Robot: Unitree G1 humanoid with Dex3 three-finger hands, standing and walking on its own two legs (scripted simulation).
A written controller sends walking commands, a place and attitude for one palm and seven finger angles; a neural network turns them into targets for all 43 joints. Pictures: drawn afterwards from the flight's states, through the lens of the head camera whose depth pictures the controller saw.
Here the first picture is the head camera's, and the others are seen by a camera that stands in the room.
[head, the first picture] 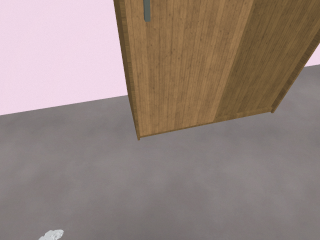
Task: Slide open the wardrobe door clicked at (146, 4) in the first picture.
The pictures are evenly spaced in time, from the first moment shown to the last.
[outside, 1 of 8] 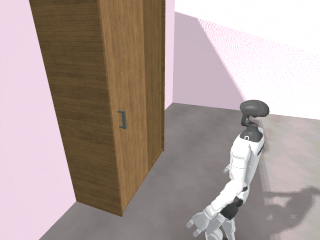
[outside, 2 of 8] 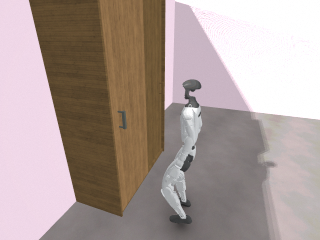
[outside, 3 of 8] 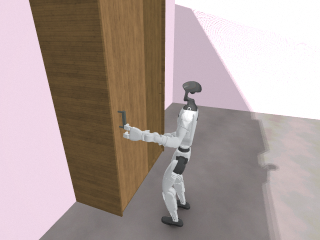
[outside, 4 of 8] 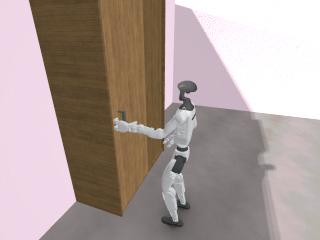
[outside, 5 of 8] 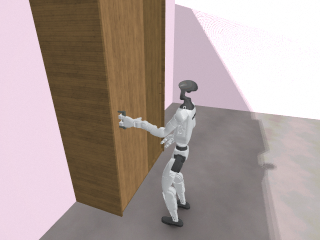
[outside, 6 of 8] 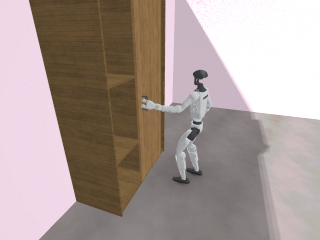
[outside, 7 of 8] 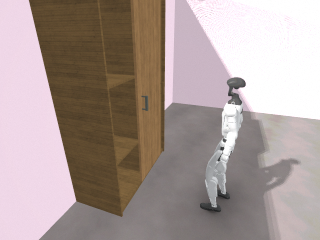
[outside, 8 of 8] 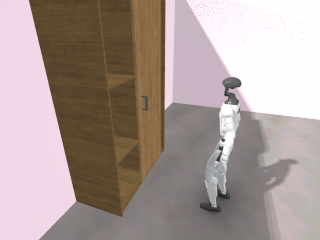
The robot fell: no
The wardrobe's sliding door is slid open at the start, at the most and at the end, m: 0.00 0.44 0.44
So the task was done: yes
